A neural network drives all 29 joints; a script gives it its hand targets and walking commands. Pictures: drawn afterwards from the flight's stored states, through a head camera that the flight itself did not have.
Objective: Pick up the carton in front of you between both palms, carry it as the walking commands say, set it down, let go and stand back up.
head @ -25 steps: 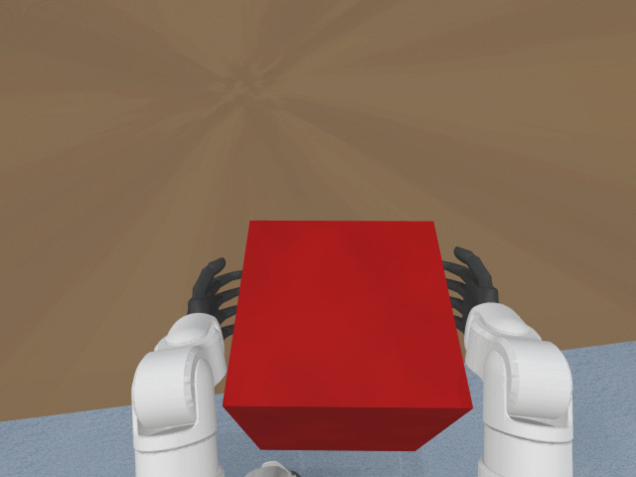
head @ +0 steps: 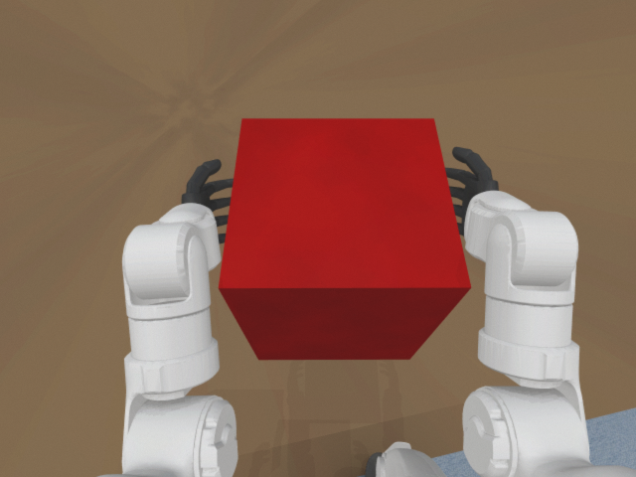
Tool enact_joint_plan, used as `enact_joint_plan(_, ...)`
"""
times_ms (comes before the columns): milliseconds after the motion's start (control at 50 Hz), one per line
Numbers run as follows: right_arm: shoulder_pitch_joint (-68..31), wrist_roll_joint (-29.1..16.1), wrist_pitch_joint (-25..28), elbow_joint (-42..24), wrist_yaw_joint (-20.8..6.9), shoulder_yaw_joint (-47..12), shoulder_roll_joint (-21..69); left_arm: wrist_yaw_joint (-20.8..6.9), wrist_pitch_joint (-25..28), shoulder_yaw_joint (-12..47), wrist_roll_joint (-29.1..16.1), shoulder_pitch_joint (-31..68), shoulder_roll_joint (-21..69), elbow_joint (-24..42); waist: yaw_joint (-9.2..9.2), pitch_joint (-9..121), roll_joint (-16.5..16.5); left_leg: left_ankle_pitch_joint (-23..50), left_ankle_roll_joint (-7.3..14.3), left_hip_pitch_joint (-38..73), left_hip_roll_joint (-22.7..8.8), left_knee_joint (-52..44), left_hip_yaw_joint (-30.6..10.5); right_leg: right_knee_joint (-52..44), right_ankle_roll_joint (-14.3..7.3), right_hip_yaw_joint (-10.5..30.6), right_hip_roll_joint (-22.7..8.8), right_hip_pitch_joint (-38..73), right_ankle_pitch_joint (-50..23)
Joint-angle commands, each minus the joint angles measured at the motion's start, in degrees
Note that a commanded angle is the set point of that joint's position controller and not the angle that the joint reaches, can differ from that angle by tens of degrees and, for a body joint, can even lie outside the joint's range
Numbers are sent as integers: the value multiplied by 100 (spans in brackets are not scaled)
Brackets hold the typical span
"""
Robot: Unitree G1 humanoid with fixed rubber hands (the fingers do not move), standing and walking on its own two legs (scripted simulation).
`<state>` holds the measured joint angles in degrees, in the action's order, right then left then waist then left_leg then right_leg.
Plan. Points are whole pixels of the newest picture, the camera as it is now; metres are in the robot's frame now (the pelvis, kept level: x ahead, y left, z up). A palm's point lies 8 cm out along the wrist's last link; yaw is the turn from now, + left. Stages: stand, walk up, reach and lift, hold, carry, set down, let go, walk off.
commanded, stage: carry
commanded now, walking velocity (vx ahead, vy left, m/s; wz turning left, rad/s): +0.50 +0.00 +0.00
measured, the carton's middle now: (335, 253) +0.36 -0.01 +0.09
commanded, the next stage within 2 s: none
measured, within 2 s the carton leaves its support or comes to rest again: neither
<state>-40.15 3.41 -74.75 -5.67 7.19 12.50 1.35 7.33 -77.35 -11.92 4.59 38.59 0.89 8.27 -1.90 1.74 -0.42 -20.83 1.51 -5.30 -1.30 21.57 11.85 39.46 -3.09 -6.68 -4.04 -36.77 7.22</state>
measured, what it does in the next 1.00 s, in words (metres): climbs: right foot, then left foot 0.04 m higher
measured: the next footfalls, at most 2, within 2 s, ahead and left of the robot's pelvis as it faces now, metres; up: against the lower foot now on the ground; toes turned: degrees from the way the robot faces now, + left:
right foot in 0.06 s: +0.23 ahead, -0.10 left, +0.01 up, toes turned -8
left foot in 0.48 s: +0.51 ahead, +0.07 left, +0.05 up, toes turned +5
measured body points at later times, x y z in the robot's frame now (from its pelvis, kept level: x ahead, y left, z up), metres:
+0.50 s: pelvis +0.34 -0.02 +0.00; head +0.43 -0.02 +0.44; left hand +0.74 +0.14 +0.14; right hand +0.75 -0.16 +0.14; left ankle +0.47 +0.07 -0.70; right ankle +0.19 -0.09 -0.71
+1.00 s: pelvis +0.66 -0.06 +0.07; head +0.70 -0.07 +0.52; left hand +1.02 +0.13 +0.21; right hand +1.07 -0.16 +0.22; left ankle +0.57 +0.05 -0.55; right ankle +0.69 -0.14 -0.66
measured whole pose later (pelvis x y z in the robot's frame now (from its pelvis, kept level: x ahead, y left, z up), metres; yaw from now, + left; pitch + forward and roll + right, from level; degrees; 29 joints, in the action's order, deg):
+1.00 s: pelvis +0.66 -0.06 +0.07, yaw +5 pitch +4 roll +0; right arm -49.3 2.4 -75.7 7.3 6.5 15.8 -2.2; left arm 7.4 -77.0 -14.0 5.2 44.4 1.8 -1.7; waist 2.4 0.2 1.0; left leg -24.6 3.9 -32.0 0.1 76.4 -0.2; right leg 32.6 -1.5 -9.5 -0.9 -21.8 24.5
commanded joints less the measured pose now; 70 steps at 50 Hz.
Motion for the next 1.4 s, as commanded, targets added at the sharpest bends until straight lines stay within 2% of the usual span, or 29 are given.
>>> enact_joint_plan(0,-4017,-2639,-63,359,-1435,-3721,5209,-1238,172,3615,-2507,4409,5102,-281,29,1589,960,3770,576,947,-1153,258,-454,-539,-208,-325,349,655,-244)
enact_joint_plan(40,-4334,-2637,-56,647,-1379,-3581,5360,-1262,203,3368,-2545,4597,5163,-657,478,2236,495,4150,280,429,-742,2077,90,-1084,-238,-752,789,2595,-140)
enact_joint_plan(60,-4518,-2628,-58,737,-1351,-3519,5393,-1277,218,3223,-2565,4626,5188,-830,718,2706,-216,2636,128,-682,-547,3392,-64,-1022,-302,492,-156,3933,115)
enact_joint_plan(80,-4700,-2623,-77,855,-1319,-3445,5613,-1273,238,3154,-2537,4894,5067,-924,597,3381,-1694,-212,-70,-2511,170,4888,-510,-1299,-1236,3200,-1634,5486,26)
enact_joint_plan(100,-4841,-2564,-70,818,-1276,-3326,5598,-1282,262,3125,-2663,4890,5333,-995,751,3284,-1928,-1011,-18,-3691,425,5948,-1024,-1859,-1541,3997,-1687,5774,417)
enact_joint_plan(160,-5227,-2452,-9,557,-1124,-3125,5967,-1316,345,3169,-2992,5759,6037,-285,711,2931,-594,-332,235,-4196,-69,6063,-1335,-1309,-1082,2610,-1360,5316,-1491)
enact_joint_plan(200,-5096,-2278,30,359,-1024,-2999,6024,-1283,357,3200,-3091,6004,6217,176,643,3039,-413,-86,230,-4116,-156,5709,-1269,-1430,-904,2180,-1193,5167,-1143)
enact_joint_plan(300,-4367,-1759,147,-79,-857,-3096,5675,-1214,397,3462,-2885,5567,6026,801,767,3019,-548,-225,151,-5020,-137,4971,-893,-1280,-1027,1696,-1120,5781,-2210)
enact_joint_plan(380,-4082,-1570,171,-324,-847,-3376,5270,-1266,395,3728,-2759,5155,5630,940,721,2621,-630,562,146,-3986,123,2833,-417,-1360,-893,818,-664,5076,-2998)
enact_joint_plan(440,-3892,-1649,119,-138,-934,-3608,5163,-1353,321,3844,-2688,4770,5421,602,147,2916,-895,1052,426,-1292,852,1245,457,-105,-467,-86,-426,4134,-5267)
enact_joint_plan(460,-3856,-1730,109,-92,-989,-3622,5150,-1382,308,3878,-2682,4784,5396,498,-330,3403,-731,1467,556,335,476,954,-15,820,-204,-143,-347,3292,-4155)
enact_joint_plan(480,-3935,-1724,150,10,-1037,-3593,5042,-1435,291,3864,-2679,4975,5498,449,-396,4540,907,1768,1510,2517,-1395,1154,-3049,2558,171,297,42,1535,-1031)
enact_joint_plan(500,-3700,-1900,123,197,-1091,-3705,5293,-1456,237,3873,-2685,4800,5450,262,-578,4636,1933,2275,2108,3334,-1803,390,-4911,4024,258,619,971,92,2213)
enact_joint_plan(520,-3951,-2089,106,-67,-1158,-3828,5451,-1430,286,3850,-2659,4882,5563,273,-473,4144,1440,2882,2043,3315,-1747,607,-4466,4796,88,1096,711,-733,2128)
enact_joint_plan(580,-4755,-2728,141,-554,-1320,-4104,6081,-1262,366,3487,-2206,4817,5446,271,-436,3159,270,3536,1264,2551,-1384,789,-3191,4231,-32,964,345,-1354,1738)
enact_joint_plan(760,-4776,-2981,1,-132,-1455,-3961,5636,-897,325,3106,-1424,4247,4608,-142,-215,2415,953,2665,944,591,-983,68,-1629,167,139,-100,559,616,1327)
enact_joint_plan(820,-4680,-2921,-88,542,-1518,-3760,5611,-959,237,3006,-1523,4261,4681,-695,464,2925,581,3269,524,-886,-695,1581,-891,-738,-37,-501,748,3976,662)
enact_joint_plan(840,-4760,-2891,-125,711,-1545,-3667,5601,-1000,232,2946,-1565,4160,4722,-882,756,3551,-352,1474,242,-1925,-338,3064,-773,-1253,-348,1689,-677,5285,2130)
enact_joint_plan(860,-4893,-2842,-143,821,-1581,-3553,5673,-1025,272,2914,-1577,4290,4768,-1022,757,3651,-2109,-1175,79,-3358,513,4488,-1049,-2066,-1218,4397,-1852,5932,1774)
enact_joint_plan(880,-5031,-2750,-135,915,-1574,-3487,5791,-1071,254,2960,-1786,4420,5016,-940,648,3207,-1309,-1174,166,-3783,227,5539,-1583,-1999,-1261,4349,-1925,5598,1561)
enact_joint_plan(920,-4913,-2596,-123,989,-1516,-3255,5929,-1179,261,3272,-2290,5134,5603,-470,649,2567,4,-523,216,-4245,-19,6043,-1534,-1510,-951,2987,-1652,5030,-478)
enact_joint_plan(980,-4712,-2307,-115,907,-1311,-3027,5907,-1279,265,3469,-2853,5773,6035,-37,495,2589,-429,-64,311,-4290,-88,5813,-1447,-1628,-487,1926,-1308,4915,-404)
enact_joint_plan(1180,-4435,-1719,-229,1357,-978,-2809,5413,-1470,97,3096,-2913,5531,5783,-699,606,1654,-557,35,349,-4902,-100,3922,-313,-2100,-466,37,-1175,4953,-1666)
enact_joint_plan(1260,-4528,-1983,-160,1593,-1094,-2902,5829,-1490,166,2911,-2719,5467,5863,-971,-297,2356,-1466,-433,825,-1638,1081,2735,764,-98,-135,-958,-1165,4192,-6540)
enact_joint_plan(1280,-4670,-2174,-99,1440,-1139,-3011,6028,-1487,202,2925,-2646,5555,5842,-839,-784,2884,-1224,101,930,-80,1165,1687,454,1334,39,-1089,-1089,3583,-6012)
enact_joint_plan(1300,-5051,-2434,-43,1205,-1186,-3161,6274,-1466,251,2958,-2542,5642,5832,-671,-804,2962,-479,152,928,1285,717,1477,-780,2423,193,-657,-685,2194,-2144)
enact_joint_plan(1320,-5124,-2533,44,1176,-1223,-3280,6232,-1431,246,2872,-2423,5710,5802,-547,-526,3693,1879,730,2416,2413,-1182,338,-5184,4840,633,-151,753,259,2085)
enact_joint_plan(1340,-5250,-2815,11,1060,-1283,-3421,6467,-1319,261,2746,-2246,5750,5475,-553,-542,3817,829,1569,2593,2698,-1179,238,-5609,5709,512,1035,721,-295,1923)
enact_joint_plan(1380,-5869,-3289,80,437,-1350,-3645,6670,-1157,288,2517,-1964,5546,5286,-423,-446,3240,-83,2900,2097,1879,-1041,705,-4465,5519,334,1219,426,-625,2094)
